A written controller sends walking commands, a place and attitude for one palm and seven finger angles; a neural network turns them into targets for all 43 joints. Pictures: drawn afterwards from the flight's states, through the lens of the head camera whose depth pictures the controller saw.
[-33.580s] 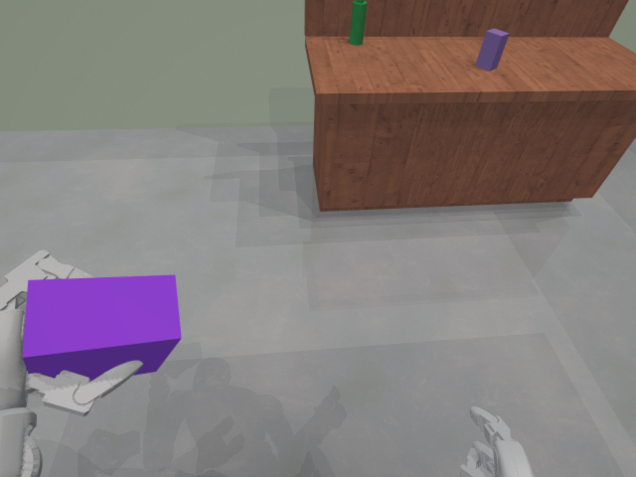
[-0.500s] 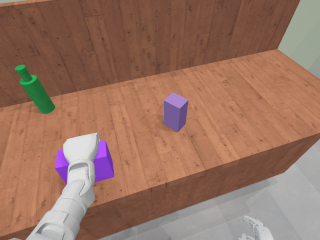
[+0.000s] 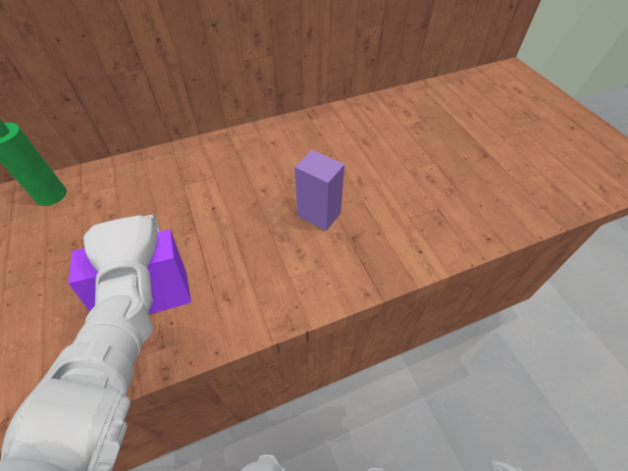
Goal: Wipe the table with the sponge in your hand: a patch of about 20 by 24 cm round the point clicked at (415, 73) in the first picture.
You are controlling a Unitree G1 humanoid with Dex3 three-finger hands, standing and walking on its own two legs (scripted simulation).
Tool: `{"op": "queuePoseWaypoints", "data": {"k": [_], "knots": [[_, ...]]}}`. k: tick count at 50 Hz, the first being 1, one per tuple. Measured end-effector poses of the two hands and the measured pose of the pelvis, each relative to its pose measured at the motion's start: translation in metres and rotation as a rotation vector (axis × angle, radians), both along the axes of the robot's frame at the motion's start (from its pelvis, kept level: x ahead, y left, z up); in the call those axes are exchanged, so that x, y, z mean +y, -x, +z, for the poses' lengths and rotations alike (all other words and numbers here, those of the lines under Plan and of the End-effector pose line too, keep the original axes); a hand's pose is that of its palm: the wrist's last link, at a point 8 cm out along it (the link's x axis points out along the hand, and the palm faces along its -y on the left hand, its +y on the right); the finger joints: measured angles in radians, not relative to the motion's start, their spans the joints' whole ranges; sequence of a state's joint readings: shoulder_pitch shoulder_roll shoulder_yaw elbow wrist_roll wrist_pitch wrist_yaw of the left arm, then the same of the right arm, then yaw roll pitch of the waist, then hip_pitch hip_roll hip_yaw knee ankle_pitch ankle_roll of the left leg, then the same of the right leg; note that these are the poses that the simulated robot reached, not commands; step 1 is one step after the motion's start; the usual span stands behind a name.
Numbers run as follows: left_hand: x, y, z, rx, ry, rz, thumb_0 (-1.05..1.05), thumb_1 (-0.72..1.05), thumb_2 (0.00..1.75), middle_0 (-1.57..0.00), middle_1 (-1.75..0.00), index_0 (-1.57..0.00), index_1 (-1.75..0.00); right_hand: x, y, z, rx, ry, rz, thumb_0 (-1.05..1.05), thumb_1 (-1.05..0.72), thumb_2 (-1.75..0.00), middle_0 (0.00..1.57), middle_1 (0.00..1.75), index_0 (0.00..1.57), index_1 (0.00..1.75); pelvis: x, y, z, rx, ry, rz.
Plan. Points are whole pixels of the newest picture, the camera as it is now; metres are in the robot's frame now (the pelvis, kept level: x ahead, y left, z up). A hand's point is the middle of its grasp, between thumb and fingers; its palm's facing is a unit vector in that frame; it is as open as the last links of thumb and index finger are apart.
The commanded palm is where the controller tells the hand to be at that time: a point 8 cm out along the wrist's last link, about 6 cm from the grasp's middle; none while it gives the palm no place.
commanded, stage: wipe forward along the middle lane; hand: left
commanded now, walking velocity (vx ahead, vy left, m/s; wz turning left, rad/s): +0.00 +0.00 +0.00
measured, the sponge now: (139, 285) +0.38 +0.29 -0.04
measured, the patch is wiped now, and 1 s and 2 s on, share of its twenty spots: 1.00 1.00 1.00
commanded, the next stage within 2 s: slide back across to the first lane in 0.64 s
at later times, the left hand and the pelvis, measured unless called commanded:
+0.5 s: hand (125, 237) +0.44 +0.31 +0.00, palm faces -0.12 +0.01 -0.99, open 10.0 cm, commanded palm +0.43 +0.29 +0.02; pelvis +0.01 +0.02 -0.01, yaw -1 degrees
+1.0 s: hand (113, 221) +0.47 +0.34 +0.00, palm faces -0.10 -0.01 -0.99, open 10.0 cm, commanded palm +0.44 +0.33 +0.04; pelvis +0.02 +0.05 -0.01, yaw -2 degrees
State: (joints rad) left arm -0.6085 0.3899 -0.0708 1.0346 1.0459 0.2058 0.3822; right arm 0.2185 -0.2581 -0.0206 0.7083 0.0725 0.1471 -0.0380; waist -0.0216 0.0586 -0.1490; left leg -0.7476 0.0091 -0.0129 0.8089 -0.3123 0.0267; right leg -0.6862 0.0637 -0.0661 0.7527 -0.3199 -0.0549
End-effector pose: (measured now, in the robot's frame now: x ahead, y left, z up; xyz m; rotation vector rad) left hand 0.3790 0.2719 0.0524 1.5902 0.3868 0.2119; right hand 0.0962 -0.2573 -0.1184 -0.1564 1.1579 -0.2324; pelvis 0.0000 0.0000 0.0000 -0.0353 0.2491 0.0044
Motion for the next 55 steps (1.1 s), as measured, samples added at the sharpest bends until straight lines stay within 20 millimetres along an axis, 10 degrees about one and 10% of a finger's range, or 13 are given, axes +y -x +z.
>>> {"op": "queuePoseWaypoints", "data": {"k": [39, 55], "knots": [[0.045, -0.081, -0.001, 0.013, 0.002, 0.017, 0.01, -0.53, 1.08, -0.77, -1.33, -0.77, -1.35, 0.033, 0.026, -0.004, 0.133, 0.024, -0.026, 0.00, -0.91, -0.90, 0.20, 0.30, 0.21, 0.30, 0.037, -0.015, -0.011, 0.114, 0.044, -0.010], [0.078, -0.074, 0.004, -0.007, 0.034, 0.040, 0.00, -0.52, 1.08, -0.76, -1.34, -0.76, -1.36, 0.043, 0.029, 0.009, 0.151, 0.014, -0.054, 0.00, -0.91, -0.90, 0.20, 0.30, 0.21, 0.30, 0.049, -0.028, -0.002, 0.076, 0.046, -0.024]]}}
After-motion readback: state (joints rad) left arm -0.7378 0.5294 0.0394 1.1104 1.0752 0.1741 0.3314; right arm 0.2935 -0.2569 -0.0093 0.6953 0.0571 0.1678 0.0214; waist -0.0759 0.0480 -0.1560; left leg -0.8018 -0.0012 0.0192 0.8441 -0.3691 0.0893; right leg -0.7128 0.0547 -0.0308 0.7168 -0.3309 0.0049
